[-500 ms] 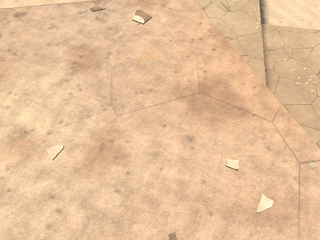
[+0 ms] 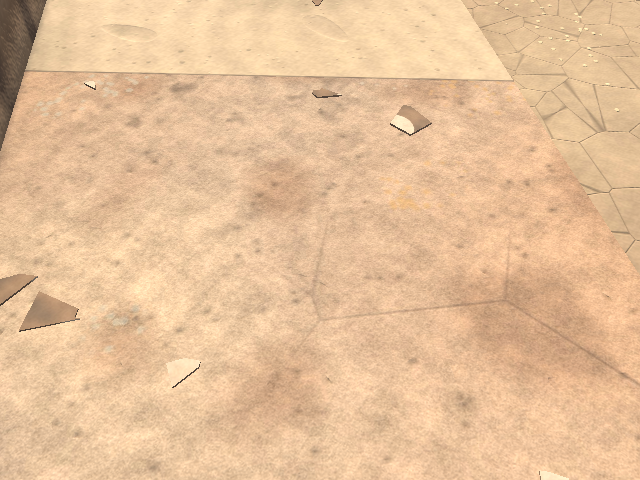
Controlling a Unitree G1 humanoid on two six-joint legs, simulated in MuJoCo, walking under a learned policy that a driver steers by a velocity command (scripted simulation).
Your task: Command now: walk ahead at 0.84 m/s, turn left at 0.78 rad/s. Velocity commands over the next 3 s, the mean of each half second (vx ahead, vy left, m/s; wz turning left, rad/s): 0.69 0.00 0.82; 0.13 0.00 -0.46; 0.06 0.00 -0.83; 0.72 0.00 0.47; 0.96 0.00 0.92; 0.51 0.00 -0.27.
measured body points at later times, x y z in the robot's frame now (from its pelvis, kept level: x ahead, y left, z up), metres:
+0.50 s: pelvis +0.37 +0.08 +0.00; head +0.42 +0.13 +0.45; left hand +0.53 +0.39 -0.05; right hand +0.53 -0.18 -0.10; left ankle +0.24 +0.07 -0.73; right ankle +0.65 +0.05 -0.68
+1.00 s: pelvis +0.54 +0.16 +0.00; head +0.58 +0.17 +0.45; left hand +0.61 +0.48 -0.09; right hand +0.78 -0.05 -0.08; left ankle +0.59 +0.31 -0.72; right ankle +0.65 +0.10 -0.73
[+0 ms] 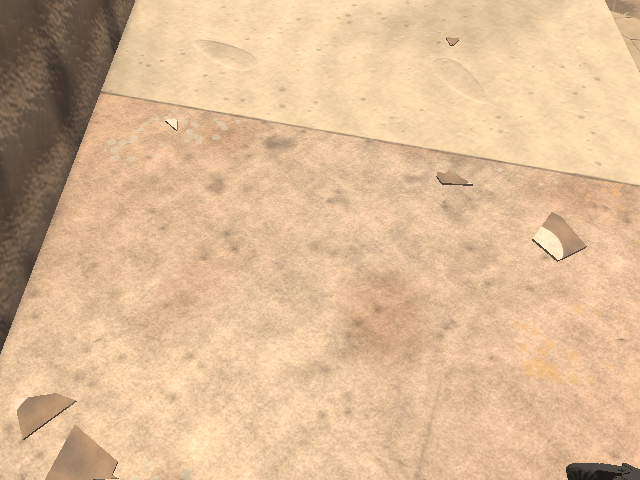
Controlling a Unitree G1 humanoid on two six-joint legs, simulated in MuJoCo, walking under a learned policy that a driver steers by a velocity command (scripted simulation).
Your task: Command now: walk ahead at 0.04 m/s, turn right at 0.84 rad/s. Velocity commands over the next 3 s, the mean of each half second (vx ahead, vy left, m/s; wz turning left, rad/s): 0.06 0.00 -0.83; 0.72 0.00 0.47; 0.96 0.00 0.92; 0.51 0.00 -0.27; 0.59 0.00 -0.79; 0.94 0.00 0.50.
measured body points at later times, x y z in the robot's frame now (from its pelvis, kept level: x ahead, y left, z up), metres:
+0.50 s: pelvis +0.02 +0.00 +0.00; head +0.04 -0.03 +0.45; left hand +0.30 +0.16 -0.08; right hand +0.00 -0.32 -0.11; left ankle +0.08 +0.14 -0.73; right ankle -0.04 -0.10 -0.73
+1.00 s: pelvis +0.26 -0.11 -0.04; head +0.28 -0.12 +0.41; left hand +0.25 +0.16 -0.17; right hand +0.38 -0.39 -0.14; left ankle +0.37 -0.10 -0.73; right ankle -0.03 -0.11 -0.70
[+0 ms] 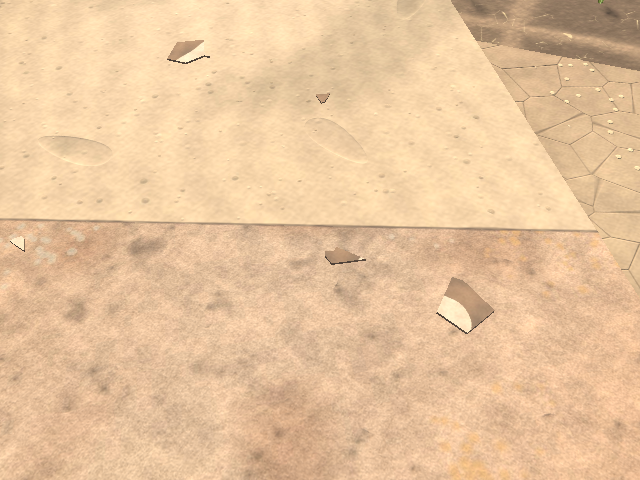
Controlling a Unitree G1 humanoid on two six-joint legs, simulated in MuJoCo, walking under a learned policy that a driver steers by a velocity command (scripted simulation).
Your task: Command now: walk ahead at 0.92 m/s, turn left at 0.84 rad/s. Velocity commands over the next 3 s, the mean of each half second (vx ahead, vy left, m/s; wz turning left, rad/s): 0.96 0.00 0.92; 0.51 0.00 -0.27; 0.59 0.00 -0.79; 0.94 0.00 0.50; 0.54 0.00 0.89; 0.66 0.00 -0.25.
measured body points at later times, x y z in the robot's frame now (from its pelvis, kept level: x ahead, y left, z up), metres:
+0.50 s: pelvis +0.45 +0.03 +0.02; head +0.49 +0.05 +0.46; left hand +0.51 +0.35 -0.07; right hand +0.62 -0.24 -0.10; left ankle +0.20 +0.02 -0.59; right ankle +0.60 -0.06 -0.70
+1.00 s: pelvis +0.74 +0.20 +0.04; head +0.78 +0.22 +0.49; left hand +0.74 +0.51 -0.07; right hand +0.98 +0.01 -0.06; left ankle +0.76 +0.32 -0.70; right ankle +0.76 +0.07 -0.60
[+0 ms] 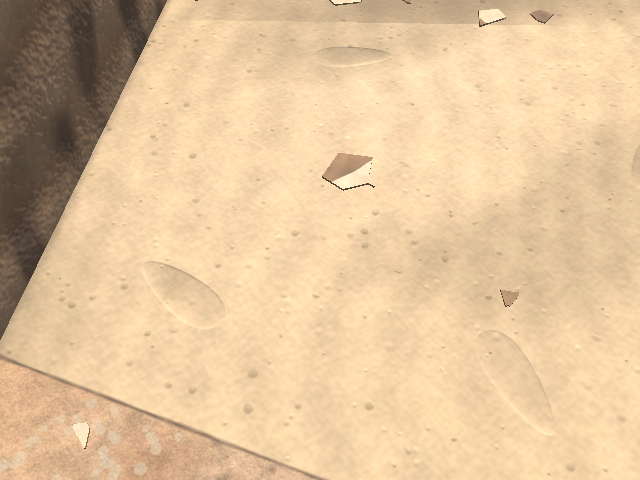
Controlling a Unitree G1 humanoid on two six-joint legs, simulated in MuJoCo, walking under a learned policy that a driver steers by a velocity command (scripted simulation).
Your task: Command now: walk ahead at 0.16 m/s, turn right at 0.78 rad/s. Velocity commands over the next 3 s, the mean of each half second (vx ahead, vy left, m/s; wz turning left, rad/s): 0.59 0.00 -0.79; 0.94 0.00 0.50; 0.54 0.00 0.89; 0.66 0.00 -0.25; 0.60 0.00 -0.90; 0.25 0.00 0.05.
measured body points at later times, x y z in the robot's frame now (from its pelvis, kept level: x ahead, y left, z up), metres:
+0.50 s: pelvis +0.23 -0.11 +0.00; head +0.23 -0.13 +0.45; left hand +0.35 +0.15 -0.11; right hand +0.27 -0.41 -0.10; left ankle +0.35 +0.01 -0.67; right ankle +0.10 -0.14 -0.74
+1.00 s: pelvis +0.65 -0.20 +0.01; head +0.67 -0.19 +0.45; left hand +0.92 -0.03 -0.06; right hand +0.55 -0.47 -0.11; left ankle +0.59 -0.16 -0.74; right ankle +0.79 -0.42 -0.66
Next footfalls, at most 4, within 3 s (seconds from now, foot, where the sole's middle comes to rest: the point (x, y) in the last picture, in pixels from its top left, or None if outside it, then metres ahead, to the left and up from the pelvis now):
0.28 right None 0.13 -0.16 -0.77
0.70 left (414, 391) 0.62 -0.17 -0.77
1.18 right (486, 238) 1.05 -0.38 -0.77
1.60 left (374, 202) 1.16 -0.09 -0.77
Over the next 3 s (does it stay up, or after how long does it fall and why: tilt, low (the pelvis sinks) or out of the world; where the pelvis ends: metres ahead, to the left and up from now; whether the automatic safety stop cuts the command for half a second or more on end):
stays up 1.80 -0.23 0.01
